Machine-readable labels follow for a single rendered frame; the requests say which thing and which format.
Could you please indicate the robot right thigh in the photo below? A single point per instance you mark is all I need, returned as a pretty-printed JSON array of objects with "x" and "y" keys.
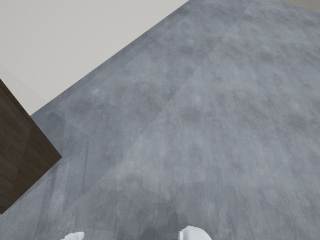
[{"x": 193, "y": 233}]

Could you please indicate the cupboard door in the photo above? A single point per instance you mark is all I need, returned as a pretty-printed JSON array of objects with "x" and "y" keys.
[{"x": 14, "y": 133}]

